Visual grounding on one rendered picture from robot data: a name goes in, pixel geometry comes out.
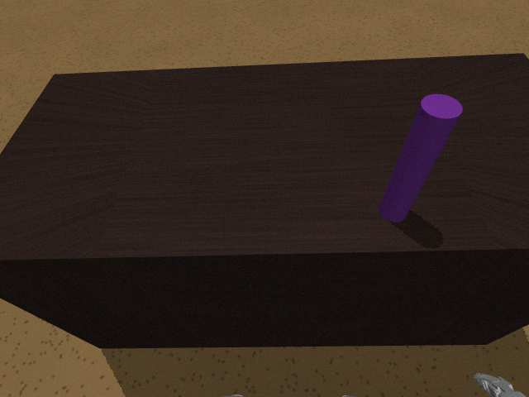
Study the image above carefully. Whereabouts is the can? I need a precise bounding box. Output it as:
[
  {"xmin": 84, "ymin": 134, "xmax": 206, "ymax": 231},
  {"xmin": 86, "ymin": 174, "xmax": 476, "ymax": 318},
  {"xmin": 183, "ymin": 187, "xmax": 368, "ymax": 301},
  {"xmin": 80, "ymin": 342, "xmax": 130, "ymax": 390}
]
[{"xmin": 379, "ymin": 94, "xmax": 463, "ymax": 222}]

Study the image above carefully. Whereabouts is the right robot hand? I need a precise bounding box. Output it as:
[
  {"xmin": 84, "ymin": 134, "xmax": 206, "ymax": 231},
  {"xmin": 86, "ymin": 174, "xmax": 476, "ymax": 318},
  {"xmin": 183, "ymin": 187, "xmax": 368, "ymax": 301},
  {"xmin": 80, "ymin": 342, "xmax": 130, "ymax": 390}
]
[{"xmin": 474, "ymin": 373, "xmax": 526, "ymax": 397}]

